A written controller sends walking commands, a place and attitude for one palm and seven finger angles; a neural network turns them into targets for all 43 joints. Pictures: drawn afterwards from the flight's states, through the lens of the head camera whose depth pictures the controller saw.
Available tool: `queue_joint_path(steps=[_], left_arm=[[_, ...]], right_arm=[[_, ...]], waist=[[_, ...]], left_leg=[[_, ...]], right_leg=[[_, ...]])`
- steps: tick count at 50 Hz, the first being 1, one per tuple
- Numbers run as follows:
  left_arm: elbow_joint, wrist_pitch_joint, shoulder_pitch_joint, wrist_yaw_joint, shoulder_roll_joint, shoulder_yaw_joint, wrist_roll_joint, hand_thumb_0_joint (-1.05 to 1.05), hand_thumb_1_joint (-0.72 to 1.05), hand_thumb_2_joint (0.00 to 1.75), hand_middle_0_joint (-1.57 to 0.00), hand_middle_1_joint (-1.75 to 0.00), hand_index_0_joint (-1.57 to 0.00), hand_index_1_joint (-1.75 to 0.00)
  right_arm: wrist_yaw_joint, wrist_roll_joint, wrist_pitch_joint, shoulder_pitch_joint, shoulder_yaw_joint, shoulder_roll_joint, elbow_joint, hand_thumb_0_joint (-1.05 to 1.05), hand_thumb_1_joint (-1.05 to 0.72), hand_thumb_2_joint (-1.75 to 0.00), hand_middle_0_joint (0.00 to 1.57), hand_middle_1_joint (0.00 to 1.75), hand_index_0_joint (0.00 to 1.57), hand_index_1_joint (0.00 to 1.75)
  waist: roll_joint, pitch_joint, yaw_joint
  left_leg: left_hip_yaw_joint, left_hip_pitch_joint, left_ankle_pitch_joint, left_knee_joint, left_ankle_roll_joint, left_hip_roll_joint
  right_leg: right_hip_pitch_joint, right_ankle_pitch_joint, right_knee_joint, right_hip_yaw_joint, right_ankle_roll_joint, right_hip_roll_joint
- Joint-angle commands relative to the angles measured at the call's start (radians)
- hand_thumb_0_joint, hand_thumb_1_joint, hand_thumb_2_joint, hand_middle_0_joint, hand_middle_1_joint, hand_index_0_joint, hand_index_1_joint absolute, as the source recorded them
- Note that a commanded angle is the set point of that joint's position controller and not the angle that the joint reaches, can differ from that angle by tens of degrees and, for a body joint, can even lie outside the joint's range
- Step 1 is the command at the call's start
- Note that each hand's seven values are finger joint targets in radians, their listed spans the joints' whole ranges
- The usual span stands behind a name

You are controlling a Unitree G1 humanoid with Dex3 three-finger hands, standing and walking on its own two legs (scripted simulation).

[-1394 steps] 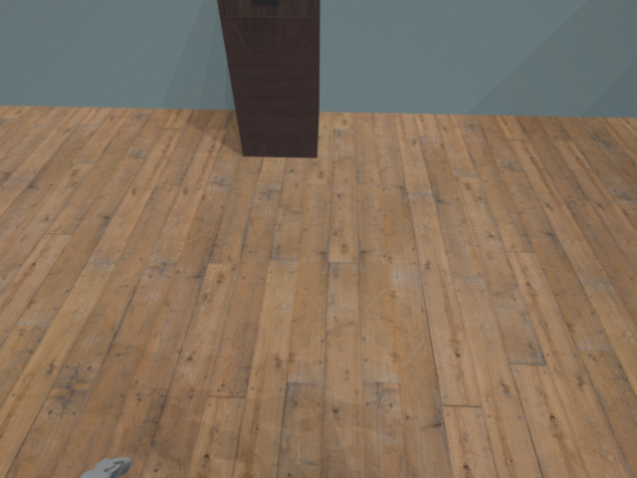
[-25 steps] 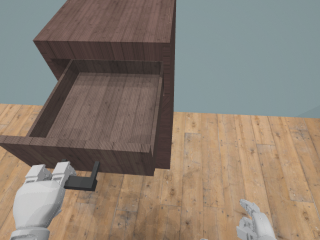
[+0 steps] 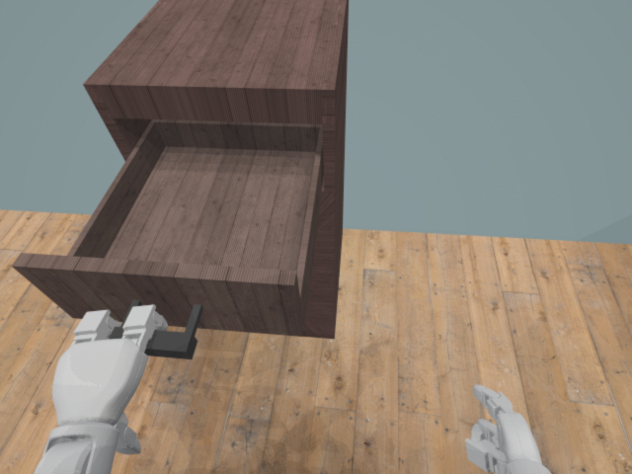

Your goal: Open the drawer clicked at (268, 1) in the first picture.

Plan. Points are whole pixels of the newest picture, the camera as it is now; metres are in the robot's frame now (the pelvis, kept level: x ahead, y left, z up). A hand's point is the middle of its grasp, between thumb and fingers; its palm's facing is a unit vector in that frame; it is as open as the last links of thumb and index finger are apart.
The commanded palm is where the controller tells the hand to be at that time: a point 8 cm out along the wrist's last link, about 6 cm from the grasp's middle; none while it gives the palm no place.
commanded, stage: lift the hand off the handle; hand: left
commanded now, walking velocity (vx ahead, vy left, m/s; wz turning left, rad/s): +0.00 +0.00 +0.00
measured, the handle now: (159, 326) +0.28 +0.24 +0.03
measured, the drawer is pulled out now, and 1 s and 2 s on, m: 0.30 0.30 0.30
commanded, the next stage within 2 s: draw the hand back to the body in 1.50 s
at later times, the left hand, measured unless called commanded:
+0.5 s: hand (113, 360) +0.22 +0.26 +0.05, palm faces +0.07 -0.01 -1.00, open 13.9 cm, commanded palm +0.19 +0.26 +0.10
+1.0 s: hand (80, 342) +0.21 +0.26 +0.12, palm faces +0.09 -0.02 -1.00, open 13.9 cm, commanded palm +0.19 +0.26 +0.17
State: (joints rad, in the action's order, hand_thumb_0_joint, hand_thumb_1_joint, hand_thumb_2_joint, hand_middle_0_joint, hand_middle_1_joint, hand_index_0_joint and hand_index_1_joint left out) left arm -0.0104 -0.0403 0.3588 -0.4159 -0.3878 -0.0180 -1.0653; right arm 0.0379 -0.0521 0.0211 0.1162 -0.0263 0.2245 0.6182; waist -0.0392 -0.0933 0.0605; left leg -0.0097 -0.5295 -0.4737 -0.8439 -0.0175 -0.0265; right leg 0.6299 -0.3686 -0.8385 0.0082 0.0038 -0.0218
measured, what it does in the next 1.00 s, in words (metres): stands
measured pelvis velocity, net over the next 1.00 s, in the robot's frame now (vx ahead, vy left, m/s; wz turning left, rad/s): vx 0.00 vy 0.00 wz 0.02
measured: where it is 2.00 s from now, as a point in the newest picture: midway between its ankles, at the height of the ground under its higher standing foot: outside the picture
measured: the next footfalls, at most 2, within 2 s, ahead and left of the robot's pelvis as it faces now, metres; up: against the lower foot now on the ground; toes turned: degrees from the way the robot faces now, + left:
none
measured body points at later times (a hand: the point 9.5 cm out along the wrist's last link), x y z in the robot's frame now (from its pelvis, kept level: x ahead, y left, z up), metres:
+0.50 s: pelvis +0.00 +0.00 +0.01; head +0.02 -0.03 +0.46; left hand +0.21 +0.26 +0.11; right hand +0.19 -0.23 -0.10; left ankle -0.03 +0.13 -0.70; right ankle +0.03 -0.12 -0.70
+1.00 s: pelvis +0.00 +0.00 +0.03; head +0.01 -0.04 +0.48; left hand +0.20 +0.26 +0.17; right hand +0.23 -0.20 -0.07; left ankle -0.03 +0.13 -0.70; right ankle +0.03 -0.12 -0.70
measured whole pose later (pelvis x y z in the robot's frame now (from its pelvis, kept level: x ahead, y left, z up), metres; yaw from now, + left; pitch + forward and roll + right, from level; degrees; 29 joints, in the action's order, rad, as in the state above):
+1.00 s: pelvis +0.00 +0.00 +0.03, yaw +1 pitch +1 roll +0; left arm 0.22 -0.02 0.30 -0.16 -0.49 -0.03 -0.95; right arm 0.05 -0.03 0.04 0.09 0.01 0.24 0.64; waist -0.09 -0.02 0.12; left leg 0.00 -0.23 -0.34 -0.56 -0.01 -0.01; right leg 0.33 -0.26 -0.58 0.03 0.01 -0.03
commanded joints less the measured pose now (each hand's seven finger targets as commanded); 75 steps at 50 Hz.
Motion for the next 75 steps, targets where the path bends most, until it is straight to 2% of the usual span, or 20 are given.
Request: queue_joint_path(steps=[1, 6, 14, 16, 19, 23, 24, 31, 34, 42, 47, 50, 54, 56, 57, 61, 67, 71, 72, 75], left_arm=[[0.184, -0.003, -0.094, -0.044, -0.162, -0.085, -0.006, 0.0, -0.5, 0.3, -0.3, -1.2, -0.3, -1.2], [0.155, 0.002, -0.194, -0.038, -0.176, -0.083, -0.009, 0.0, -0.5, 0.3, -0.3, -1.2, -0.3, -1.2], [0.199, -0.003, -0.19, -0.031, -0.199, -0.099, 0.005, 0.0, -0.5, 0.3, -0.3, -1.2, -0.3, -1.2], [0.203, 0.005, -0.152, -0.023, -0.243, -0.15, 0.022, 0.0, -0.5, 0.3, -0.3, -1.2, -0.3, -1.2], [0.214, 0.013, -0.171, -0.003, -0.201, -0.105, 0.034, 0.0, -0.5, 0.3, -0.3, -1.2, -0.3, -1.2], [0.218, 0.04, -0.15, 0.042, -0.229, -0.126, 0.056, 0.0, -0.5, 0.3, -0.3, -1.2, -0.3, -1.2], [0.229, 0.04, -0.158, 0.054, -0.209, -0.099, 0.058, 0.0, -0.5, 0.3, -0.3, -1.2, -0.3, -1.2], [0.314, 0.01, -0.126, 0.11, -0.282, -0.167, 0.076, 0.0, -0.5, 0.3, -0.3, -1.2, -0.3, -1.2], [0.318, 0.002, -0.137, 0.121, -0.267, -0.158, 0.084, 0.0, -0.5, 0.3, -0.3, -1.2, -0.3, -1.2], [0.38, 0.008, -0.197, 0.174, -0.263, -0.132, 0.111, 0.0, -0.5, 0.3, -0.3, -1.2, -0.3, -1.2], [0.432, 0.019, -0.18, 0.218, -0.315, -0.171, 0.114, 0.0, -0.5, 0.3, -0.3, -1.2, -0.3, -1.2], [0.433, 0.028, -0.223, 0.245, -0.321, -0.174, 0.134, 0.0, -0.5, 0.3, -0.3, -1.2, -0.3, -1.2], [0.467, 0.036, -0.241, 0.278, -0.303, -0.15, 0.152, 0.0, -0.5, 0.3, -0.3, -1.2, -0.3, -1.2], [0.458, 0.048, -0.255, 0.294, -0.353, -0.192, 0.159, 0.0, -0.5, 0.3, -0.3, -1.2, -0.3, -1.2], [0.453, 0.048, -0.267, 0.304, -0.329, -0.168, 0.157, 0.0, -0.5, 0.3, -0.3, -1.2, -0.3, -1.2], [0.504, 0.056, -0.293, 0.339, -0.356, -0.181, 0.175, 0.0, -0.5, 0.3, -0.3, -1.2, -0.3, -1.2], [0.525, 0.066, -0.33, 0.374, -0.35, -0.168, 0.188, 0.0, -0.5, 0.3, -0.3, -1.2, -0.3, -1.2], [0.494, 0.088, -0.326, 0.391, -0.435, -0.256, 0.208, 0.0, -0.5, 0.3, -0.3, -1.2, -0.3, -1.2], [0.468, 0.088, -0.313, 0.404, -0.374, -0.203, 0.212, 0.0, -0.5, 0.3, -0.3, -1.2, -0.3, -1.2], [0.466, 0.087, -0.307, 0.432, -0.398, -0.216, 0.24, 0.0, -0.5, 0.3, -0.3, -1.2, -0.3, -1.2]], right_arm=[[0.011, -0.003, -0.046, -0.1, -0.033, 0.111, -0.148, 0.0, -0.9, -0.9, 0.2, 0.3, 0.2, 0.3], [0.021, -0.001, -0.047, -0.1, -0.033, 0.111, -0.134, 0.0, -0.9, -0.9, 0.2, 0.3, 0.2, 0.3], [0.028, 0.0, -0.055, -0.107, -0.03, 0.103, -0.138, 0.0, -0.9, -0.9, 0.2, 0.3, 0.2, 0.3], [0.032, 0.005, -0.051, -0.112, -0.03, 0.106, -0.138, 0.0, -0.9, -0.9, 0.2, 0.3, 0.2, 0.3], [0.031, 0.009, -0.054, -0.122, -0.024, 0.103, -0.138, 0.0, -0.9, -0.9, 0.2, 0.3, 0.2, 0.3], [0.031, 0.022, -0.046, -0.135, -0.022, 0.108, -0.138, 0.0, -0.9, -0.9, 0.2, 0.3, 0.2, 0.3], [0.031, 0.019, -0.047, -0.138, -0.016, 0.108, -0.145, 0.0, -0.9, -0.9, 0.2, 0.3, 0.2, 0.3], [0.028, 0.018, -0.043, -0.14, -0.015, 0.108, -0.148, 0.0, -0.9, -0.9, 0.2, 0.3, 0.2, 0.3], [0.026, 0.018, -0.044, -0.147, -0.009, 0.102, -0.146, 0.0, -0.9, -0.9, 0.2, 0.3, 0.2, 0.3], [0.022, 0.02, -0.042, -0.157, 0.0, 0.102, -0.145, 0.0, -0.9, -0.9, 0.2, 0.3, 0.2, 0.3], [0.019, 0.017, -0.034, -0.161, 0.008, 0.103, -0.152, 0.0, -0.9, -0.9, 0.2, 0.3, 0.2, 0.3], [0.019, 0.028, -0.023, -0.172, 0.009, 0.105, -0.144, 0.0, -0.9, -0.9, 0.2, 0.3, 0.2, 0.3], [0.015, 0.029, -0.021, -0.174, 0.014, 0.106, -0.156, 0.0, -0.9, -0.9, 0.2, 0.3, 0.2, 0.3], [0.017, 0.035, -0.017, -0.193, 0.018, 0.113, -0.151, 0.0, -0.9, -0.9, 0.2, 0.3, 0.2, 0.3], [0.015, 0.031, -0.02, -0.175, 0.026, 0.106, -0.156, 0.0, -0.9, -0.9, 0.2, 0.3, 0.2, 0.3], [0.012, 0.041, -0.015, -0.203, 0.022, 0.115, -0.162, 0.0, -0.9, -0.9, 0.2, 0.3, 0.2, 0.3], [0.0, 0.043, -0.017, -0.188, 0.036, 0.11, -0.164, 0.0, -0.9, -0.9, 0.2, 0.3, 0.2, 0.3], [-0.004, 0.053, -0.014, -0.209, 0.032, 0.123, -0.159, 0.0, -0.9, -0.9, 0.2, 0.3, 0.2, 0.3], [-0.01, 0.048, -0.013, -0.188, 0.038, 0.113, -0.158, 0.0, -0.9, -0.9, 0.2, 0.3, 0.2, 0.3], [-0.007, 0.056, -0.004, -0.188, 0.029, 0.13, -0.16, 0.0, -0.9, -0.9, 0.2, 0.3, 0.2, 0.3]], waist=[[0.005, -0.172, 0.0], [0.008, -0.18, -0.008], [-0.011, -0.23, 0.015], [0.006, -0.223, 0.024], [-0.004, -0.176, 0.014], [0.028, -0.148, 0.02], [0.027, -0.139, 0.02], [0.009, -0.137, 0.042], [0.006, -0.092, 0.039], [0.009, -0.084, 0.029], [-0.005, -0.108, 0.054], [-0.002, -0.062, 0.049], [-0.015, -0.074, 0.054], [-0.027, -0.063, 0.056], [0.003, -0.067, 0.055], [-0.048, -0.08, 0.061], [-0.008, -0.061, 0.058], [-0.028, -0.058, 0.071], [-0.002, -0.045, 0.065], [0.018, -0.025, 0.058]], left_leg=[[-0.007, 0.059, 0.278, 0.132, 0.02, 0.053], [-0.01, 0.066, 0.259, 0.137, 0.023, 0.056], [-0.016, 0.099, 0.286, 0.155, 0.026, 0.06], [-0.013, 0.099, 0.299, 0.172, 0.023, 0.059], [-0.014, 0.109, 0.288, 0.192, 0.024, 0.056], [-0.015, 0.124, 0.29, 0.229, 0.024, 0.055], [-0.016, 0.125, 0.282, 0.234, 0.027, 0.057], [-0.017, 0.189, 0.332, 0.278, 0.025, 0.056], [-0.019, 0.191, 0.32, 0.292, 0.027, 0.056], [-0.015, 0.252, 0.363, 0.333, 0.027, 0.052], [-0.013, 0.288, 0.415, 0.361, 0.027, 0.049], [-0.01, 0.288, 0.411, 0.393, 0.024, 0.046], [-0.012, 0.315, 0.434, 0.416, 0.025, 0.046], [-0.008, 0.325, 0.428, 0.431, 0.021, 0.041], [-0.009, 0.319, 0.428, 0.431, 0.027, 0.044], [-0.004, 0.354, 0.46, 0.456, 0.021, 0.039], [-0.008, 0.35, 0.458, 0.477, 0.024, 0.038], [-0.005, 0.352, 0.454, 0.487, 0.019, 0.038], [-0.013, 0.341, 0.449, 0.489, 0.02, 0.041], [-0.02, 0.338, 0.425, 0.497, 0.024, 0.041]], right_leg=[[-0.158, 0.201, 0.127, 0.026, -0.042, 0.049], [-0.161, 0.19, 0.137, 0.021, -0.04, 0.047], [-0.217, 0.222, 0.149, 0.018, -0.038, 0.04], [-0.257, 0.233, 0.165, 0.015, -0.038, 0.042], [-0.245, 0.22, 0.181, 0.021, -0.033, 0.038], [-0.293, 0.225, 0.217, 0.016, -0.03, 0.036], [-0.291, 0.213, 0.22, 0.019, -0.027, 0.033], [-0.36, 0.245, 0.264, 0.015, -0.028, 0.032], [-0.352, 0.235, 0.279, 0.019, -0.023, 0.029], [-0.392, 0.256, 0.322, 0.029, -0.015, 0.025], [-0.456, 0.301, 0.341, 0.031, -0.016, 0.02], [-0.468, 0.292, 0.365, 0.038, -0.018, 0.025], [-0.5, 0.302, 0.381, 0.044, -0.016, 0.021], [-0.515, 0.293, 0.401, 0.034, -0.018, 0.028], [-0.519, 0.291, 0.395, 0.045, -0.014, 0.017], [-0.551, 0.307, 0.418, 0.038, -0.02, 0.028], [-0.562, 0.293, 0.43, 0.053, -0.016, 0.019], [-0.593, 0.309, 0.447, 0.032, -0.019, 0.028], [-0.587, 0.299, 0.442, 0.047, -0.016, 0.017], [-0.578, 0.298, 0.454, 0.046, -0.009, 0.021]])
